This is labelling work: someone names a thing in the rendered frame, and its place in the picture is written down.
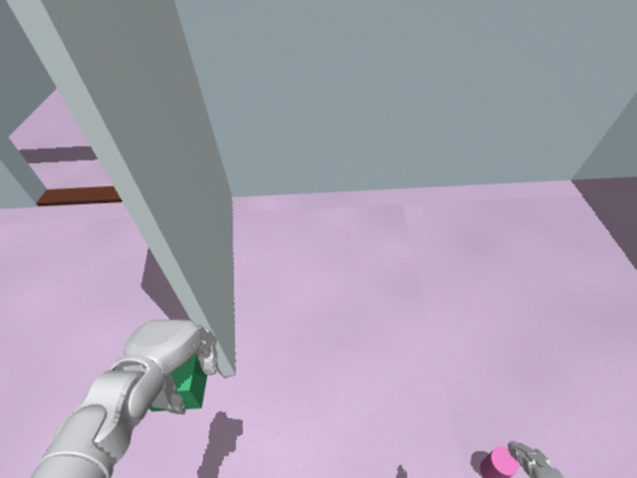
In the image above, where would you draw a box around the left robot hand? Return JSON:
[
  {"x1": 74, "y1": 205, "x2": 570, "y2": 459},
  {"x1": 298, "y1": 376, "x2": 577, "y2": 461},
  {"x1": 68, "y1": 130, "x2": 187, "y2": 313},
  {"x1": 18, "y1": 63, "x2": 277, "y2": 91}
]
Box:
[{"x1": 124, "y1": 320, "x2": 218, "y2": 414}]

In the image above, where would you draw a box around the right robot hand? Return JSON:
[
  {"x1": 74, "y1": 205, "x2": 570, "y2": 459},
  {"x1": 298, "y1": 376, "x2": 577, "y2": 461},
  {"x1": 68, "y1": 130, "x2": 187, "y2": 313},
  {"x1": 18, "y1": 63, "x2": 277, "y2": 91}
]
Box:
[{"x1": 508, "y1": 441, "x2": 564, "y2": 478}]

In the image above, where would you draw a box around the left robot arm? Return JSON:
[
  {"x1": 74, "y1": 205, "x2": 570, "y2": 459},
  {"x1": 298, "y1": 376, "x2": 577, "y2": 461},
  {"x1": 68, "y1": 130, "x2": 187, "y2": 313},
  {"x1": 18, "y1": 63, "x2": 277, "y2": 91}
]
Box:
[{"x1": 31, "y1": 355, "x2": 164, "y2": 478}]

